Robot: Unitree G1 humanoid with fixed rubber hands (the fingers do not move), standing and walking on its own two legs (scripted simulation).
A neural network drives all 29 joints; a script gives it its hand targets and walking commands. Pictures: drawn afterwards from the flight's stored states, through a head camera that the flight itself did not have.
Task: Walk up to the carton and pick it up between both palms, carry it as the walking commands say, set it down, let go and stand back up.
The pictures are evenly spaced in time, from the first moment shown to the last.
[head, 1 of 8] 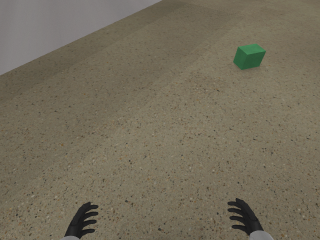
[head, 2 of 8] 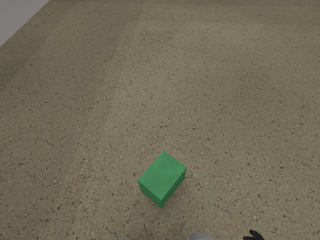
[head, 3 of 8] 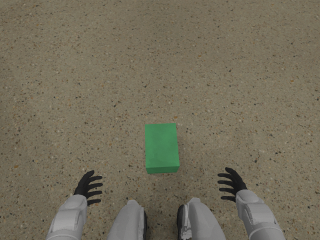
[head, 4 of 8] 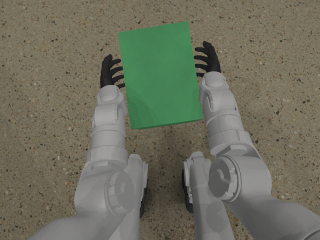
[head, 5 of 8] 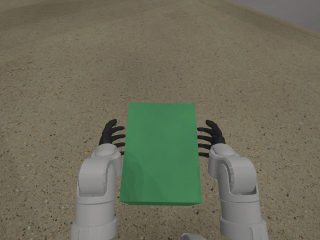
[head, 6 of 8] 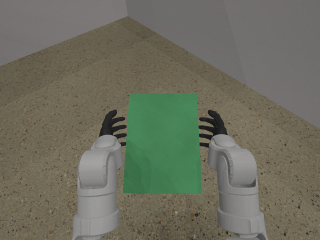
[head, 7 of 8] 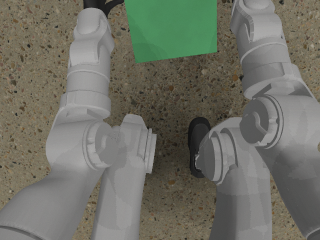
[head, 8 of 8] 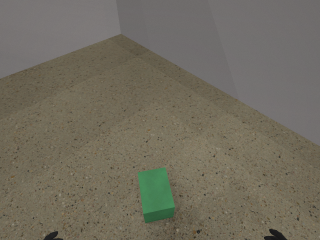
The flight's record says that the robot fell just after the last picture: no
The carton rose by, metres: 0.71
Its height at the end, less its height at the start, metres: +0.00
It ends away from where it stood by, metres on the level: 3.09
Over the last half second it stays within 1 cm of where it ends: yes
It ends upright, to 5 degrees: yes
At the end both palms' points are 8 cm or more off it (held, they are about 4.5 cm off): yes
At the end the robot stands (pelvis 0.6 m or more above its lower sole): yes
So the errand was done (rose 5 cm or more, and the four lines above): yes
